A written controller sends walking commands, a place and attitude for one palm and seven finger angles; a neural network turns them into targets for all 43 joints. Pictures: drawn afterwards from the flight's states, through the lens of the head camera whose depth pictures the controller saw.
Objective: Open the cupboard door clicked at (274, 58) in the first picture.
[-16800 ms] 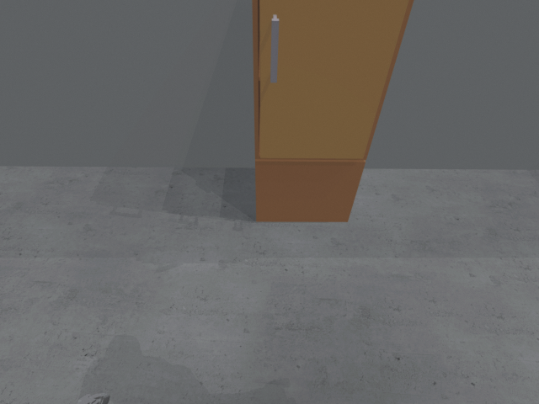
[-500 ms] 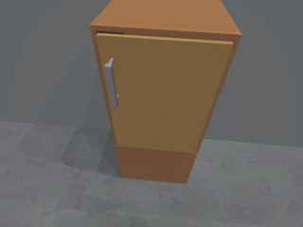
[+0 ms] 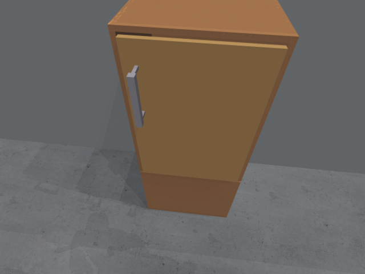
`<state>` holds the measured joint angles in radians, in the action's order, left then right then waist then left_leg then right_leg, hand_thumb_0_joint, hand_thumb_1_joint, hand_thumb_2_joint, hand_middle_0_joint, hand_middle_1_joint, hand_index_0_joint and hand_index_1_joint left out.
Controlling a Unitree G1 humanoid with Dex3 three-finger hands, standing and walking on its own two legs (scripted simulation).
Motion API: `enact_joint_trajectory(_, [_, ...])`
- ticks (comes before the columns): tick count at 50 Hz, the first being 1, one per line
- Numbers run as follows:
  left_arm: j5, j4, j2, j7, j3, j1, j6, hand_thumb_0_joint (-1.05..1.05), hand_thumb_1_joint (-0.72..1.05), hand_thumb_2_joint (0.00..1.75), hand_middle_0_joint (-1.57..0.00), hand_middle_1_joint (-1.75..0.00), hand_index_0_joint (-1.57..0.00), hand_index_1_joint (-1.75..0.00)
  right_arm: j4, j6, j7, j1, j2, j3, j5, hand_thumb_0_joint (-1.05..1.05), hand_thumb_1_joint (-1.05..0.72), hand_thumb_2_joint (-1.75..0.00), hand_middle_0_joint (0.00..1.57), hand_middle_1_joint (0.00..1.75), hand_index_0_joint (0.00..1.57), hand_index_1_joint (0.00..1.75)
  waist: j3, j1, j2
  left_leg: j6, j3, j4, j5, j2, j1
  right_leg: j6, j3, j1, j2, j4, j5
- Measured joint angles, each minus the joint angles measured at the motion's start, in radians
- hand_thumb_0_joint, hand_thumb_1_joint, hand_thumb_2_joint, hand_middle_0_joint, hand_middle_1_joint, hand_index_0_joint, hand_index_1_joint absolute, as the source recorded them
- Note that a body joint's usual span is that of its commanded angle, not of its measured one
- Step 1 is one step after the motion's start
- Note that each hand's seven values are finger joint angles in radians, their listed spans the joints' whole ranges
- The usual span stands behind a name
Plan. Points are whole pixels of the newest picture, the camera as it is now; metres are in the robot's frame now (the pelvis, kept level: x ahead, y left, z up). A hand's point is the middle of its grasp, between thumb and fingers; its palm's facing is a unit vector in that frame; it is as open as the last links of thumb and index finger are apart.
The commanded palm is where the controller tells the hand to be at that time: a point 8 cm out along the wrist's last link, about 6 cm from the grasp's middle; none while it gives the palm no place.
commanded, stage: look again from close up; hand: left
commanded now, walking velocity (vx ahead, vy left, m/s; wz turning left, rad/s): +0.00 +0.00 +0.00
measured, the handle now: (137, 98) +0.55 +0.17 +0.08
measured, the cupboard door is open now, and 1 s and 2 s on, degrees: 0 0 0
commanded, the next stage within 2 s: raise the hand with hooked fingers in 0.34 s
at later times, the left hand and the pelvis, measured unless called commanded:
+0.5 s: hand out of the picture +0.12 +0.23 -0.13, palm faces +0.15 -0.95 -0.27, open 7.4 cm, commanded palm +0.10 +0.27 -0.07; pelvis +0.01 -0.01 +0.00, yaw +0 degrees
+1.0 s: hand (78, 242) +0.18 +0.24 -0.02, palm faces +0.01 -1.00 -0.05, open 9.4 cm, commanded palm +0.16 +0.29 -0.01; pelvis -0.01 -0.02 -0.08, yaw +3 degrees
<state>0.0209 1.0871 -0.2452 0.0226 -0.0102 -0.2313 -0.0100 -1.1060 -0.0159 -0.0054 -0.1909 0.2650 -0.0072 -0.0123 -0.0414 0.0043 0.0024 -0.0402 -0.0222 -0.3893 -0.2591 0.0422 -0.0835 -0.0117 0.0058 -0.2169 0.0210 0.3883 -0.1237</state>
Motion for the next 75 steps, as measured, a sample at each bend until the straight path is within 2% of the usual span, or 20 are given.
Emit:
enact_joint_trajectory(23, [-0.002,-0.023,-0.053,0.003,0.006,0.077,-0.011,0.01,0.91,0.9,-0.21,-0.3,-0.21,-0.3,0.001,0.0,0.002,0.04,0.043,-0.001,-0.001,0.01,-0.91,-0.9,0.21,0.3,0.2,0.3,0.003,-0.008,0.002,0.013,0.008,0.03,0.006,-0.013,0.022,0.01,0.009,0.02,-0.012,-0.023,0.001])
enact_joint_trajectory(24, [-0.034,-0.154,-0.043,-0.008,0.067,0.035,0.03,0.01,0.91,0.9,-0.21,-0.3,-0.21,-0.3,0.05,-0.008,-0.006,0.016,0.039,-0.006,0.01,0.01,-0.91,-0.9,0.21,0.3,0.2,0.3,0.002,-0.008,0.006,0.014,0.007,0.016,0.0,-0.012,0.013,0.011,0.009,0.008,-0.01,-0.003,-0.007])
enact_joint_trajectory(25, [-0.058,-0.306,-0.032,-0.02,0.124,-0.012,0.019,0.01,0.9,0.9,-0.21,-0.3,-0.21,-0.3,0.107,-0.04,-0.023,-0.02,0.031,-0.01,0.015,0.01,-0.91,-0.9,0.21,0.3,0.2,0.3,0.002,0.0,0.013,0.015,0.008,0.008,-0.004,-0.008,0.009,0.015,0.008,-0.002,-0.007,0.017,-0.018])
enact_joint_trajectory(28, [-0.147,-0.608,-0.014,-0.027,0.188,-0.082,-0.091,0.02,0.89,0.89,-0.21,-0.31,-0.21,-0.32,0.226,-0.148,-0.047,-0.086,0.016,-0.016,0.032,0.01,-0.91,-0.9,0.2,0.3,0.2,0.3,0.026,0.003,0.005,0.019,0.025,-0.04,-0.024,-0.003,-0.027,0.02,0.026,-0.03,0.002,0.066,-0.049])
enact_joint_trajectory(31, [-0.221,-0.725,-0.013,-0.101,0.237,-0.077,-0.251,0.01,0.85,0.87,-0.21,-0.33,-0.21,-0.34,0.325,-0.211,-0.04,-0.08,-0.002,-0.019,0.032,0.02,-0.91,-0.9,0.2,0.3,0.2,0.3,0.061,-0.012,-0.006,0.019,0.036,-0.145,-0.064,0.001,-0.128,0.02,0.038,-0.121,0.009,0.156,-0.084])
enact_joint_trajectory(33, [-0.268,-0.732,-0.025,-0.184,0.27,-0.066,-0.376,0.01,0.82,0.86,-0.21,-0.35,-0.21,-0.36,0.388,-0.24,-0.028,-0.057,-0.017,-0.014,0.032,0.02,-0.91,-0.9,0.2,0.3,0.2,0.3,0.089,-0.017,0.001,0.022,0.03,-0.239,-0.1,0.001,-0.228,0.024,0.034,-0.224,0.01,0.249,-0.12])
enact_joint_trajectory(36, [-0.328,-0.709,-0.042,-0.346,0.301,-0.067,-0.534,0.01,0.77,0.84,-0.21,-0.39,-0.21,-0.39,0.476,-0.281,-0.01,-0.027,-0.029,-0.006,0.033,0.02,-0.91,-0.9,0.21,0.3,0.2,0.3,0.115,-0.01,0.023,0.027,0.019,-0.4,-0.167,-0.005,-0.388,0.032,0.025,-0.388,0.004,0.402,-0.173])
enact_joint_trajectory(39, [-0.364,-0.679,-0.052,-0.523,0.322,-0.077,-0.6,0.01,0.7,0.81,-0.22,-0.43,-0.22,-0.43,0.544,-0.309,-0.002,-0.011,-0.011,0.0,0.036,0.01,-0.91,-0.9,0.21,0.3,0.2,0.3,0.127,0.003,0.033,0.033,0.025,-0.549,-0.232,-0.013,-0.522,0.038,0.031,-0.516,-0.003,0.532,-0.225])
enact_joint_trajectory(42, [-0.403,-0.704,-0.058,-0.641,0.346,-0.091,-0.573,0.01,0.63,0.78,-0.22,-0.47,-0.22,-0.48,0.576,-0.315,-0.016,-0.004,0.012,0.0,0.037,0.01,-0.91,-0.9,0.21,0.3,0.2,0.3,0.126,0.024,0.036,0.038,0.039,-0.659,-0.288,-0.024,-0.6,0.044,0.047,-0.586,-0.011,0.622,-0.268])
enact_joint_trajectory(44, [-0.43,-0.755,-0.056,-0.66,0.364,-0.092,-0.542,0.01,0.59,0.76,-0.23,-0.5,-0.23,-0.51,0.574,-0.312,-0.029,0.002,0.02,-0.002,0.039,0.02,-0.91,-0.9,0.21,0.3,0.2,0.3,0.113,0.037,0.03,0.042,0.053,-0.705,-0.314,-0.032,-0.616,0.046,0.062,-0.593,-0.017,0.652,-0.286])
enact_joint_trajectory(46, [-0.448,-0.824,-0.055,-0.646,0.377,-0.087,-0.514,0.01,0.54,0.74,-0.23,-0.53,-0.23,-0.54,0.563,-0.31,-0.039,0.005,0.021,-0.001,0.036,0.02,-0.91,-0.9,0.21,0.3,0.2,0.3,0.104,0.045,0.023,0.041,0.067,-0.731,-0.329,-0.037,-0.622,0.047,0.077,-0.589,-0.02,0.663,-0.296])
enact_joint_trajectory(49, [-0.444,-0.92,-0.067,-0.614,0.384,-0.064,-0.459,0.02,0.47,0.71,-0.24,-0.57,-0.24,-0.58,0.548,-0.302,-0.045,0.003,0.013,0.006,0.034,0.02,-0.91,-0.9,0.21,0.3,0.2,0.3,0.103,0.048,0.008,0.038,0.084,-0.742,-0.334,-0.04,-0.624,0.044,0.093,-0.578,-0.022,0.655,-0.296])
enact_joint_trajectory(54, [-0.411,-0.979,-0.113,-0.597,0.366,-0.038,-0.318,0.01,0.36,0.66,-0.24,-0.65,-0.24,-0.66,0.554,-0.271,-0.045,-0.014,-0.016,0.028,0.044,0.02,-0.91,-0.9,0.21,0.3,0.2,0.3,0.117,0.022,-0.019,0.029,0.082,-0.692,-0.308,-0.037,-0.602,0.034,0.091,-0.548,-0.021,0.595,-0.268])
enact_joint_trajectory(57, [-0.411,-0.977,-0.133,-0.586,0.369,-0.047,-0.252,0.01,0.29,0.63,-0.25,-0.69,-0.25,-0.7,0.574,-0.255,-0.045,-0.036,-0.027,0.04,0.047,0.02,-0.91,-0.9,0.21,0.3,0.21,0.3,0.127,0.005,-0.025,0.023,0.067,-0.652,-0.288,-0.034,-0.583,0.027,0.075,-0.534,-0.02,0.559,-0.247])
enact_joint_trajectory(59, [-0.419,-0.976,-0.139,-0.569,0.381,-0.056,-0.237,0.01,0.24,0.61,-0.25,-0.72,-0.25,-0.73,0.585,-0.248,-0.046,-0.054,-0.028,0.046,0.047,0.02,-0.91,-0.9,0.21,0.3,0.21,0.3,0.131,-0.001,-0.024,0.02,0.057,-0.63,-0.278,-0.032,-0.571,0.023,0.065,-0.526,-0.019,0.541,-0.237])
enact_joint_trajectory(63, [-0.431,-0.987,-0.13,-0.528,0.399,-0.055,-0.255,0.01,0.15,0.57,-0.26,-0.78,-0.26,-0.79,0.59,-0.25,-0.048,-0.09,-0.014,0.049,0.047,0.02,-0.9,-0.9,0.21,0.3,0.21,0.3,0.129,0.003,-0.019,0.013,0.053,-0.61,-0.269,-0.028,-0.55,0.018,0.06,-0.504,-0.016,0.52,-0.228])
enact_joint_trajectory(67, [-0.414,-0.993,-0.12,-0.514,0.382,-0.034,-0.267,0.01,0.05,0.53,-0.26,-0.84,-0.26,-0.85,0.575,-0.256,-0.054,-0.108,0.006,0.049,0.051,0.02,-0.9,-0.9,0.21,0.3,0.21,0.3,0.129,0.007,-0.022,0.007,0.058,-0.599,-0.266,-0.023,-0.529,0.011,0.064,-0.477,-0.011,0.502,-0.224])
enact_joint_trajectory(71, [-0.383,-0.975,-0.132,-0.517,0.358,0.003,-0.233,0.0,-0.04,0.49,-0.27,-0.9,-0.27,-0.91,0.563,-0.258,-0.064,-0.106,0.014,0.051,0.056,0.02,-0.9,-0.9,0.21,0.3,0.21,0.3,0.127,0.004,-0.022,0.003,0.058,-0.58,-0.261,-0.02,-0.5,0.007,0.064,-0.444,-0.008,0.48,-0.219])
enact_joint_trajectory(75, [-0.381,-0.963,-0.155,-0.515,0.368,0.034,-0.197,0.0,-0.13,0.45,-0.28,-0.96,-0.28,-0.97,0.565,-0.257,-0.074,-0.099,0.008,0.057,0.058,0.02,-0.91,-0.9,0.21,0.3,0.21,0.3,0.126,-0.003,-0.02,0.002,0.055,-0.545,-0.251,-0.022,-0.456,0.005,0.06,-0.402,-0.011,0.446,-0.209])
